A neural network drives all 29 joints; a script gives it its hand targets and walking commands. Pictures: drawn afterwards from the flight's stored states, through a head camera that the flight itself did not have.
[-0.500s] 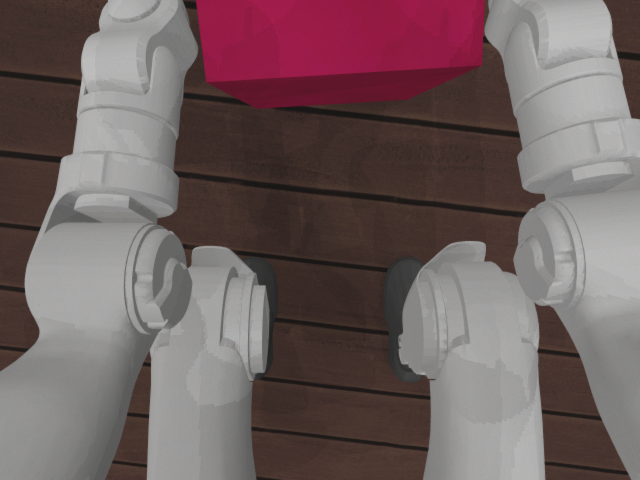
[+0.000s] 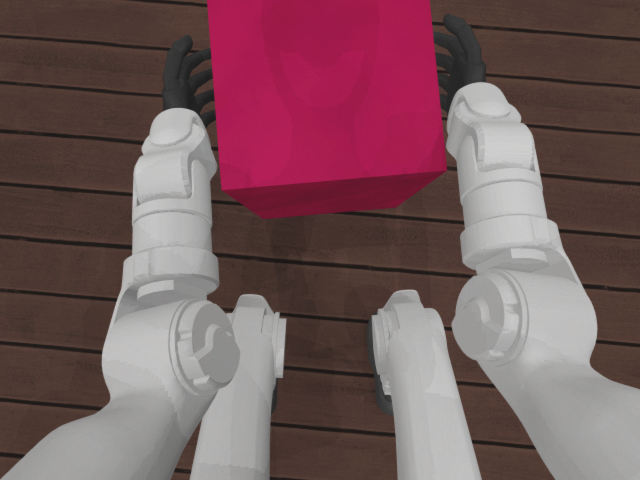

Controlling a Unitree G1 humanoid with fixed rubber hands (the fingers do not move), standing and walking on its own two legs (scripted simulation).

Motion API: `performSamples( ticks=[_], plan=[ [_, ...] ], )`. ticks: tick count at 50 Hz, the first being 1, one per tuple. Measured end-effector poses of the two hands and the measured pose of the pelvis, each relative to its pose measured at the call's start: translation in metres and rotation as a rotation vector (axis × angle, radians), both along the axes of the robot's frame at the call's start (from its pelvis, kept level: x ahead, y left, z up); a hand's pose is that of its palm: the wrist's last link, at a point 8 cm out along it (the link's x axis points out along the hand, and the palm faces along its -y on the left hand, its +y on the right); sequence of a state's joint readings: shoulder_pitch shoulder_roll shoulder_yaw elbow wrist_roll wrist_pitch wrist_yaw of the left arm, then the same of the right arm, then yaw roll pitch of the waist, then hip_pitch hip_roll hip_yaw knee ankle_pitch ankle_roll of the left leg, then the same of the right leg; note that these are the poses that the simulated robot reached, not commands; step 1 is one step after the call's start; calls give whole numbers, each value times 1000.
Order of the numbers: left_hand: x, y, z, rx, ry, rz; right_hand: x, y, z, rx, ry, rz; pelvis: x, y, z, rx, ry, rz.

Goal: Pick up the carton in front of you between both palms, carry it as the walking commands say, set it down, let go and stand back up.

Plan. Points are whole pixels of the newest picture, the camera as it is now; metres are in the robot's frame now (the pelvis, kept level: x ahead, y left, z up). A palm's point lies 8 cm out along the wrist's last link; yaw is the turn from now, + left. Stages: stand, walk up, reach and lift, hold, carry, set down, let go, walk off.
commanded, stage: reach and lift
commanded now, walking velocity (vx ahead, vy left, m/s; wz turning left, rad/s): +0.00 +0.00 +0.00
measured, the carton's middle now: (324, 122) +0.53 -0.01 -0.13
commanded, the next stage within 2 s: none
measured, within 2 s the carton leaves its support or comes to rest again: neither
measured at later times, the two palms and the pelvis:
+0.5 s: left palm (102, 76) +0.48 +0.14 +0.10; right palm (555, 55) +0.48 -0.16 +0.09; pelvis +0.05 +0.00 +0.13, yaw -1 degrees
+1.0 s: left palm out of the picture +0.43 +0.15 +0.24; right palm out of the picture +0.42 -0.15 +0.24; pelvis +0.09 +0.00 +0.25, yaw -1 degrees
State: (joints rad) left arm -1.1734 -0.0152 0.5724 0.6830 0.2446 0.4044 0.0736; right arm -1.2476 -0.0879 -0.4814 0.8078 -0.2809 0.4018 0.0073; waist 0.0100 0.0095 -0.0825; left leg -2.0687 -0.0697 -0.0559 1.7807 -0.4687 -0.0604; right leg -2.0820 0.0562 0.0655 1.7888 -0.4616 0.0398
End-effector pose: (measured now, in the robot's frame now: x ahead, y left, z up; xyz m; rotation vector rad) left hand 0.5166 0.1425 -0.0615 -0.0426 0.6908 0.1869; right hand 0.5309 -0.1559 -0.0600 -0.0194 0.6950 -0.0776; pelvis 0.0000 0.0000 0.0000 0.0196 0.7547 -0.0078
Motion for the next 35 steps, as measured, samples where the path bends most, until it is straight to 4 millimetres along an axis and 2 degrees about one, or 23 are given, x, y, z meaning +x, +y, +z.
performSamples(
  ticks=[10,23,35],
  plan=[
    [-8,-5,53,-1,-10,-18,-15,-5,51,15,-10,-31,17,1,40,-7,-9,-1],
    [-36,-1,144,-4,1,-17,-45,-1,140,26,2,-43,43,-1,115,-6,-116,-9],
    [-60,0,216,-8,-1,-33,-74,0,213,25,0,-64,60,0,181,-16,-250,-4]
  ],
)
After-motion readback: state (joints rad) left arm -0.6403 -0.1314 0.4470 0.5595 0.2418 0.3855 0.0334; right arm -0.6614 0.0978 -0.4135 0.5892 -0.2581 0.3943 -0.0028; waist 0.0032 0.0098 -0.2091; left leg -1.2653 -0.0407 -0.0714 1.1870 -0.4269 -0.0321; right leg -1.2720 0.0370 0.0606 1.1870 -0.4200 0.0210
